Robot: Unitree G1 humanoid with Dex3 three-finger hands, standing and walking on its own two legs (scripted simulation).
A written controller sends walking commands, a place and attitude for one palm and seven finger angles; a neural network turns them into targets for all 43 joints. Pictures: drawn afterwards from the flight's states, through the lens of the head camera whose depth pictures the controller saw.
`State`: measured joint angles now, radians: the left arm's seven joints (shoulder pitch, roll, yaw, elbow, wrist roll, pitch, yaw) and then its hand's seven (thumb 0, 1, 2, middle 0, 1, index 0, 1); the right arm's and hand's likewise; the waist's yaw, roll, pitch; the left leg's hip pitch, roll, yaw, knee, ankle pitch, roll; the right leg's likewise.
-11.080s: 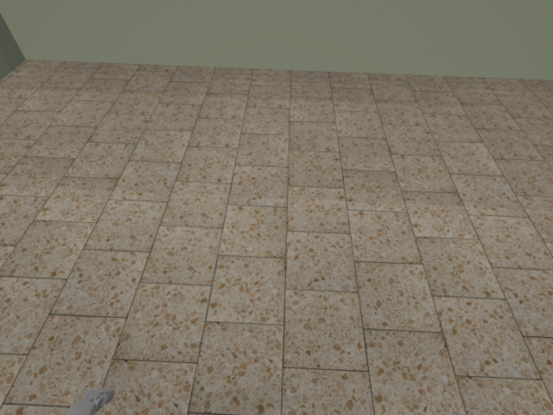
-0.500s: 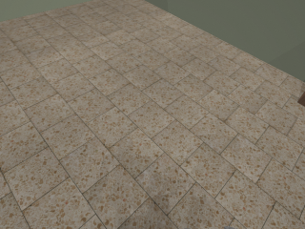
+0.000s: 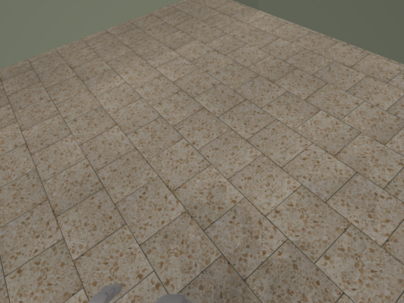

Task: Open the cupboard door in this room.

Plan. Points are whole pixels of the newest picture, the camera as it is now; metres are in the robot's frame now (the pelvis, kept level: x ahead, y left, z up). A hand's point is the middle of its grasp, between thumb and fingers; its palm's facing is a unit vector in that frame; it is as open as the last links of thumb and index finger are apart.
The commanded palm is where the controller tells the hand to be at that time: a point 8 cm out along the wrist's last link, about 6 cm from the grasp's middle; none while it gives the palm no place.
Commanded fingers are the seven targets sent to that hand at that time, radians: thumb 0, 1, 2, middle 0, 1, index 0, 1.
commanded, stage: turn or walk to find it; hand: left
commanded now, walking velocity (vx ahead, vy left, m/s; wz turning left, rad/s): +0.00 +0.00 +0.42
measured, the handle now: out of the picture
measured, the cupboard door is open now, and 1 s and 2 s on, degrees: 0 0 0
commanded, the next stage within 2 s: none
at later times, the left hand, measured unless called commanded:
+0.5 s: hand out of the picture -0.10 +0.23 -0.19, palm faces +0.30 -0.92 -0.24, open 7.4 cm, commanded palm none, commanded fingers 0.00 0.90 0.90 -0.20 -0.30 -0.20 -0.30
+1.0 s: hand out of the picture -0.03 +0.23 -0.15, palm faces +0.39 -0.88 -0.27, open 7.4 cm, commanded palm none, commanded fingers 0.00 0.90 0.90 -0.20 -0.30 -0.20 -0.30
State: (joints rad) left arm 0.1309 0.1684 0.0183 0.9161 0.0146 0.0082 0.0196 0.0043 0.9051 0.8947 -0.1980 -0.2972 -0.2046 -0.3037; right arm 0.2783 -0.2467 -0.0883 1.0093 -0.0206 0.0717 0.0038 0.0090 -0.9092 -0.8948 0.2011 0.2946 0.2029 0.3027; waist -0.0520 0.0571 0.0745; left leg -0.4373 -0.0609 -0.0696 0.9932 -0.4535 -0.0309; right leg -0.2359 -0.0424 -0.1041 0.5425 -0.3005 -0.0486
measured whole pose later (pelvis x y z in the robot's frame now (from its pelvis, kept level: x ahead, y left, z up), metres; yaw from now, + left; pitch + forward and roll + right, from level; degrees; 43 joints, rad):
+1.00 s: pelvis -0.07 +0.00 +0.00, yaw +24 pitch +1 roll +1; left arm 0.11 0.21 0.04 0.92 0.01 0.03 0.02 0.01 0.91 0.90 -0.20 -0.30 -0.20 -0.30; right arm 0.26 -0.21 -0.07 0.98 -0.02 0.05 0.00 0.01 -0.91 -0.89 0.20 0.30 0.21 0.30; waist -0.04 0.02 0.06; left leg -0.32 -0.07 -0.09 0.51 -0.20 0.01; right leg -0.24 -0.03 -0.04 0.54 -0.31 0.05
